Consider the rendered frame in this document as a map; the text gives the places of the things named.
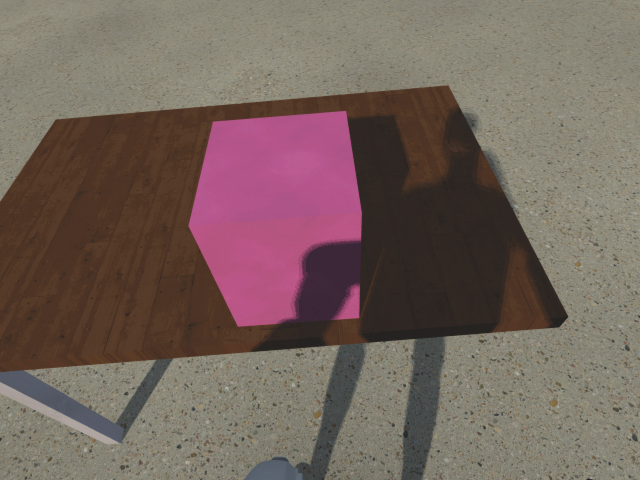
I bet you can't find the carton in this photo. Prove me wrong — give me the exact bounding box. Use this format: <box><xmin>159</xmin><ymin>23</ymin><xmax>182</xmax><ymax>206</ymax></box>
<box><xmin>189</xmin><ymin>111</ymin><xmax>362</xmax><ymax>327</ymax></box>

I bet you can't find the robot left thigh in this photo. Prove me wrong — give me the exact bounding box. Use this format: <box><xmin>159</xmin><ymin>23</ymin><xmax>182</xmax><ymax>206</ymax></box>
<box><xmin>244</xmin><ymin>460</ymin><xmax>303</xmax><ymax>480</ymax></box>

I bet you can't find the table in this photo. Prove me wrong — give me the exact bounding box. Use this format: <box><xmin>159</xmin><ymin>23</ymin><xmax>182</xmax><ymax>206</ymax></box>
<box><xmin>0</xmin><ymin>85</ymin><xmax>568</xmax><ymax>444</ymax></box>

